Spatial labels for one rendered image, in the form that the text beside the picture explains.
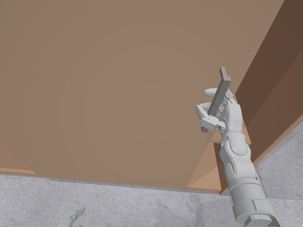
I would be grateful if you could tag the right robot forearm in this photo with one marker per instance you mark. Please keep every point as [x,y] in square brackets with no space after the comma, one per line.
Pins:
[251,207]

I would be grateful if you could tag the wardrobe door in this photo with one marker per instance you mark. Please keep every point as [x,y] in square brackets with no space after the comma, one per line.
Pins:
[9,160]
[105,90]

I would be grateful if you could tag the right robot hand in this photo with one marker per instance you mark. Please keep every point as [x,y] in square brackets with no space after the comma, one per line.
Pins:
[231,114]

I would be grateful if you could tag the handle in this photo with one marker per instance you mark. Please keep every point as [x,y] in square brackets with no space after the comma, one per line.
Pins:
[219,95]

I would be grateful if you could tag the left robot hand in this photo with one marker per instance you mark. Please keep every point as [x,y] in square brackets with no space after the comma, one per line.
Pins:
[71,217]

